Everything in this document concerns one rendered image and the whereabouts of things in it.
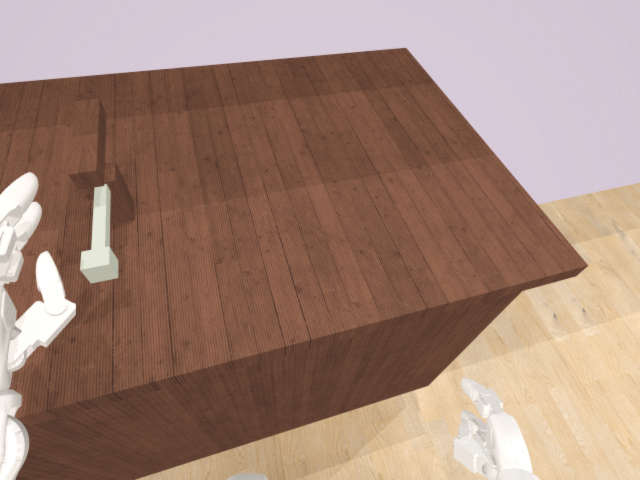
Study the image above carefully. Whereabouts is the tap lever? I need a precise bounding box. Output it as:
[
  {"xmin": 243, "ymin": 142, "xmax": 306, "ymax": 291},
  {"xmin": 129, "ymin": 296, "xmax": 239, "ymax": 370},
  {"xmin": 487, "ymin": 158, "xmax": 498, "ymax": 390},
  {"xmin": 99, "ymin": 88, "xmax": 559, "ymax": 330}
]
[{"xmin": 80, "ymin": 184, "xmax": 118, "ymax": 284}]

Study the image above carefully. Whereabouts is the left robot hand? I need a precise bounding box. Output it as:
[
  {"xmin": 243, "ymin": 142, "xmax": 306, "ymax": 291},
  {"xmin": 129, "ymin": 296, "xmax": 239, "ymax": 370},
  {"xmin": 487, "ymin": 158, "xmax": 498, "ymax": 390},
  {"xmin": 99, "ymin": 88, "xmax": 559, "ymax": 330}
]
[{"xmin": 0, "ymin": 172, "xmax": 76, "ymax": 390}]

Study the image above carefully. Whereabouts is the counter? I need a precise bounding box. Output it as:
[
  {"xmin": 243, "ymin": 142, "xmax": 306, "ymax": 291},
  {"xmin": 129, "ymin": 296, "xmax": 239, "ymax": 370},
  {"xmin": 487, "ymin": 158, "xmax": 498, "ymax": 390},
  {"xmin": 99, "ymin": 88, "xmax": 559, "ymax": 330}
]
[{"xmin": 0, "ymin": 48, "xmax": 588, "ymax": 480}]

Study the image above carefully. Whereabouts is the robot left forearm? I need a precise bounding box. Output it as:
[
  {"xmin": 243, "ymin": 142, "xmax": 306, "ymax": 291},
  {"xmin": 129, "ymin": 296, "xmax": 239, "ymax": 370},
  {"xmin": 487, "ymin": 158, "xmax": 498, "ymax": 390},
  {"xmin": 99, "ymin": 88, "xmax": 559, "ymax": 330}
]
[{"xmin": 0, "ymin": 389, "xmax": 29, "ymax": 480}]

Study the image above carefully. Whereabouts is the right robot hand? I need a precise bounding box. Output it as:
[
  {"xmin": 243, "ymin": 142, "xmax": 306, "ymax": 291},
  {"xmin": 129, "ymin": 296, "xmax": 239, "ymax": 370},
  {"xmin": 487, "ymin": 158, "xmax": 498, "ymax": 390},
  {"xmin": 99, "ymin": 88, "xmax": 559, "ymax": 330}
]
[{"xmin": 453, "ymin": 377, "xmax": 533, "ymax": 480}]

